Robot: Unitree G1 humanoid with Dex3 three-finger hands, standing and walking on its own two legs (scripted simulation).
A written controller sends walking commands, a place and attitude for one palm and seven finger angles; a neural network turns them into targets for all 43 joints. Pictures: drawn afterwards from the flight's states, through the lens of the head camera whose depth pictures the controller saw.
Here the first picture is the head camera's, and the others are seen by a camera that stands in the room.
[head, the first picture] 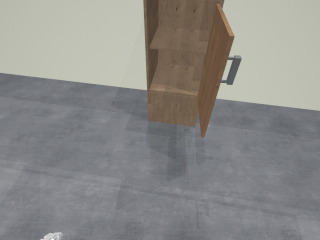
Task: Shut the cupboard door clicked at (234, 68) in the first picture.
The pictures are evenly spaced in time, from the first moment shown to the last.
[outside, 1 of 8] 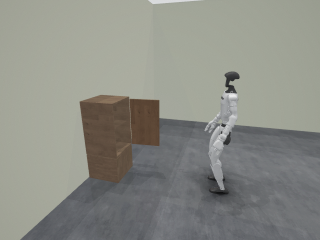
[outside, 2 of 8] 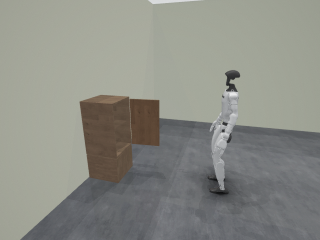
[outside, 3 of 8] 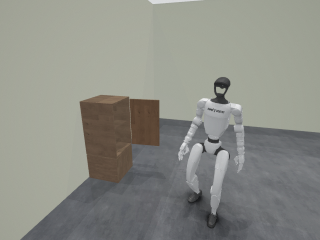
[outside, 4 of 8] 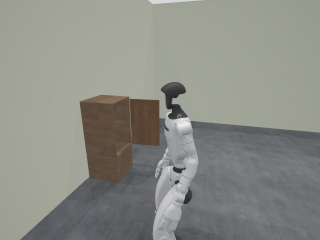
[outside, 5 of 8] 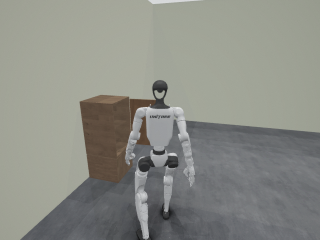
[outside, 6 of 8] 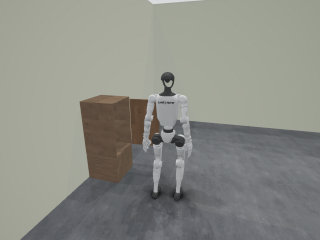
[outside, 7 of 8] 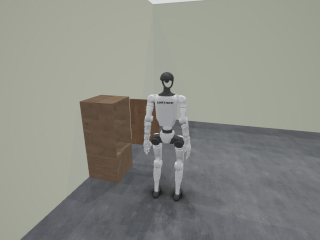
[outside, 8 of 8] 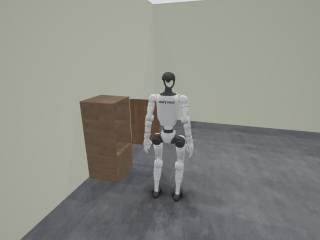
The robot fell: no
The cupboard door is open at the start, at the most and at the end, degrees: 96 96 96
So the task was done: no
